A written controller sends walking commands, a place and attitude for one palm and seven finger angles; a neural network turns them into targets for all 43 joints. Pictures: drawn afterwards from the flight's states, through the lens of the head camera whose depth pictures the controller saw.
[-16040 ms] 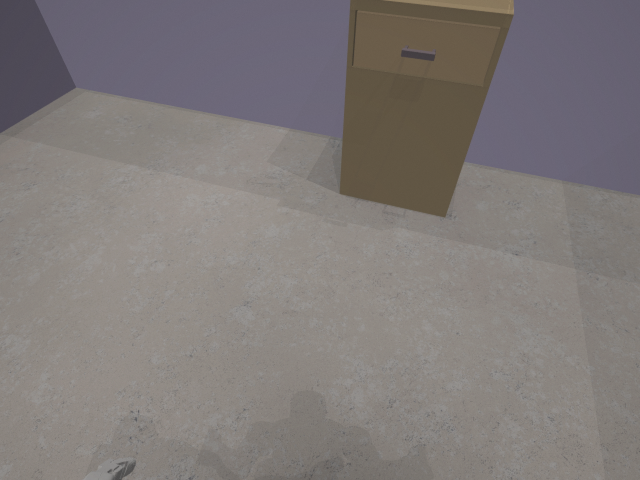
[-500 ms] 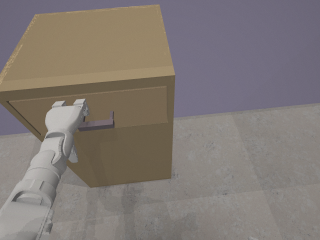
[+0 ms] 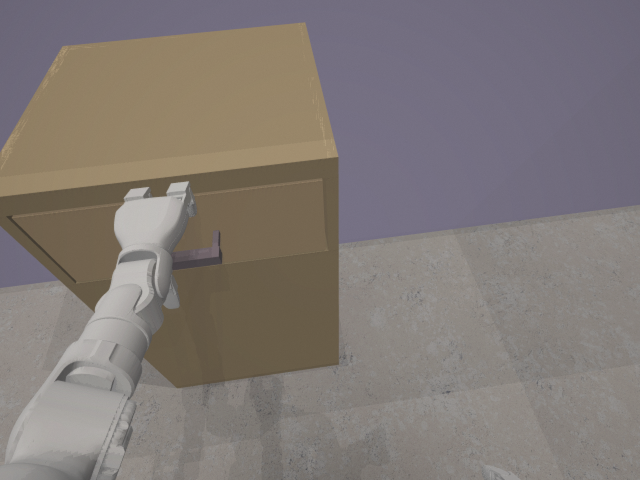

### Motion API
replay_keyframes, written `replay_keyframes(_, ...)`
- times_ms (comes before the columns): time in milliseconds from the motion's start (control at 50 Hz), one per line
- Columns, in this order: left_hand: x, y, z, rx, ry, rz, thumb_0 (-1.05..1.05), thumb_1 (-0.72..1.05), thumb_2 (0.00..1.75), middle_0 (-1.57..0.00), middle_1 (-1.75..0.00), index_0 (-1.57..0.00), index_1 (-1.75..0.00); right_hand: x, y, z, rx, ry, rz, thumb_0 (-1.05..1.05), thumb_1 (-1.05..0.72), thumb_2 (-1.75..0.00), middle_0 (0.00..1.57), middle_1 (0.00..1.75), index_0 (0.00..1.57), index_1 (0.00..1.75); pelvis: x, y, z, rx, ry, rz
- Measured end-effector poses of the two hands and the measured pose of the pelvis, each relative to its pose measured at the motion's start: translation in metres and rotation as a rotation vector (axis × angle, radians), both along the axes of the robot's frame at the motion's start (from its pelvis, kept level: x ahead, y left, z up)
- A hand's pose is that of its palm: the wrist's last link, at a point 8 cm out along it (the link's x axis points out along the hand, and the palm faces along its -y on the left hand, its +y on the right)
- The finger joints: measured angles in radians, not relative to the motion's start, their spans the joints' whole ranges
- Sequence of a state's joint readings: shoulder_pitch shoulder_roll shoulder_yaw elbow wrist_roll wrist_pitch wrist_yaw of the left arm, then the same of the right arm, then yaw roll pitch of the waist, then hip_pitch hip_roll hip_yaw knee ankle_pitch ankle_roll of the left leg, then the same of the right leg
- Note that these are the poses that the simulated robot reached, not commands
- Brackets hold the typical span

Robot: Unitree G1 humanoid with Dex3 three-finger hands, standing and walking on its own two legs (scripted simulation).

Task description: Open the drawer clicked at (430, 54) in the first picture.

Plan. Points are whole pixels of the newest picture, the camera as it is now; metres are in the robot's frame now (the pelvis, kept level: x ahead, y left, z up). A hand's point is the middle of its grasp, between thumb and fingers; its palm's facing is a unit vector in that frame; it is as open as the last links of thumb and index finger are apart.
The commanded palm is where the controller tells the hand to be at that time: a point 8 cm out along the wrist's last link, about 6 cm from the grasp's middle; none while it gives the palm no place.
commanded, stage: move the hooked fingers above the handle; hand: left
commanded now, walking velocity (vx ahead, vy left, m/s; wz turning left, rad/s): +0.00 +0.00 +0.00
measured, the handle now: (187, 249) +0.47 +0.23 -0.03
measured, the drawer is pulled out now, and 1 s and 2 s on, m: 0.00 0.00 0.00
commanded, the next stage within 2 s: lift the fingers back up to retry in 0.12 s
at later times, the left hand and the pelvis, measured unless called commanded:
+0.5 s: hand (159, 246) +0.42 +0.24 +0.03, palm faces +0.04 -0.01 -1.00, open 13.5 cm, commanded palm +0.39 +0.25 +0.08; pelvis +0.00 +0.00 -0.01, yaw +1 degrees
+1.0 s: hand (143, 255) +0.42 +0.27 +0.02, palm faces +0.04 +0.00 -1.00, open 13.6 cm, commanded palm +0.39 +0.26 +0.08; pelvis +0.00 +0.01 -0.01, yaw +2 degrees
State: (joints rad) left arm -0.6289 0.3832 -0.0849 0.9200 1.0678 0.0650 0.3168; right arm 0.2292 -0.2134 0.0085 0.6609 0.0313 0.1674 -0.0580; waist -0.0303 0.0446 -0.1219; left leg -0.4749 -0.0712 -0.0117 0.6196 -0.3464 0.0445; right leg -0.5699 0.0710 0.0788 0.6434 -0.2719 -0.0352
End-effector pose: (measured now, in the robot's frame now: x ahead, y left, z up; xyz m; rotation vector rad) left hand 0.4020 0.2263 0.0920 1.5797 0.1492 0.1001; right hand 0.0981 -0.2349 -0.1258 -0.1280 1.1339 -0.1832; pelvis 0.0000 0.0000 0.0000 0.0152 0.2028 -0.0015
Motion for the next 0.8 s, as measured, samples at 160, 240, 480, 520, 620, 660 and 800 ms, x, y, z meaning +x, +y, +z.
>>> replay_keyframes(160,-0.027,0.036,-0.028,-0.018,0.096,-0.005,0.00,-0.48,0.30,-0.33,-1.22,-0.32,-1.22,-0.008,-0.028,0.006,-0.089,0.002,0.000,0.00,-0.91,-0.90,0.20,0.30,0.21,0.30,-0.001,-0.006,-0.003,-0.006,0.016,0.014)
replay_keyframes(240,-0.032,0.033,-0.028,-0.012,0.026,-0.087,0.00,-0.48,0.30,-0.32,-1.21,-0.32,-1.21,-0.010,-0.041,0.002,-0.129,0.031,0.022,0.00,-0.91,-0.90,0.20,0.30,0.20,0.30,-0.001,-0.005,-0.007,-0.014,0.034,0.042)
replay_keyframes(480,-0.002,0.015,-0.006,-0.018,-0.088,-0.016,0.00,-0.48,0.30,-0.37,-1.27,-0.36,-1.27,-0.003,-0.020,-0.011,-0.040,0.032,0.019,0.00,-0.91,-0.90,0.20,0.30,0.20,0.30,0.004,0.002,-0.009,-0.012,0.049,0.030)
replay_keyframes(520,-0.001,0.014,-0.004,-0.012,-0.060,-0.002,0.00,-0.48,0.30,-0.36,-1.26,-0.36,-1.28,-0.001,-0.013,-0.010,-0.020,0.026,0.014,0.00,-0.91,-0.90,0.20,0.30,0.20,0.30,0.005,0.002,-0.007,-0.009,0.040,0.024)
replay_keyframes(620,-0.004,0.017,-0.005,-0.019,0.012,0.009,0.00,-0.48,0.30,-0.34,-1.23,-0.33,-1.25,0.000,-0.005,-0.004,-0.007,-0.001,0.006,0.00,-0.91,-0.90,0.20,0.30,0.20,0.30,0.004,0.001,-0.004,-0.007,0.019,0.015)
replay_keyframes(660,-0.008,0.021,-0.011,-0.025,0.041,0.006,0.00,-0.48,0.30,-0.33,-1.22,-0.32,-1.24,0.000,-0.006,-0.001,-0.016,-0.011,0.003,0.00,-0.91,-0.90,0.20,0.30,0.20,0.30,0.003,0.000,-0.003,-0.007,0.015,0.013)
replay_keyframes(800,-0.022,0.035,-0.029,-0.035,0.044,-0.054,0.00,-0.49,0.30,-0.32,-1.21,-0.32,-1.22,-0.004,-0.020,0.003,-0.085,-0.001,0.018,0.00,-0.91,-0.90,0.20,0.30,0.21,0.30,0.000,0.002,-0.007,-0.014,0.029,0.026)
